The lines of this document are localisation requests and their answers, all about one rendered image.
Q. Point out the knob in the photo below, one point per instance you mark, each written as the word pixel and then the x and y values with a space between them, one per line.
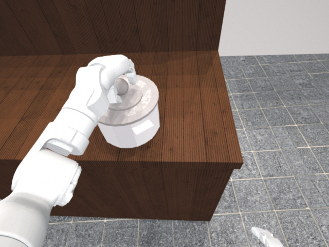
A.
pixel 122 86

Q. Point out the robot left forearm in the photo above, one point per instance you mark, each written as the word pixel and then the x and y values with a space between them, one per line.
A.
pixel 71 129

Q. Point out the robot left hand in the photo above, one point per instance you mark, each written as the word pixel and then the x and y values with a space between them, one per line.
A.
pixel 120 65

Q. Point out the robot right hand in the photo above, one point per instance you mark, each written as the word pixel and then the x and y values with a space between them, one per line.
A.
pixel 266 237

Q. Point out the lid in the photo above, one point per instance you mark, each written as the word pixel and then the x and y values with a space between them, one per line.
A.
pixel 139 101

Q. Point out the left robot upper arm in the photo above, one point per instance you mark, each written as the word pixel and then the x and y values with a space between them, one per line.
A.
pixel 49 180

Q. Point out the pot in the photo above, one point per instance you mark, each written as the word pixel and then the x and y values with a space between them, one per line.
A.
pixel 133 135

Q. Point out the table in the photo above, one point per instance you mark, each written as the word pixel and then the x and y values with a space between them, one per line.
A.
pixel 182 172

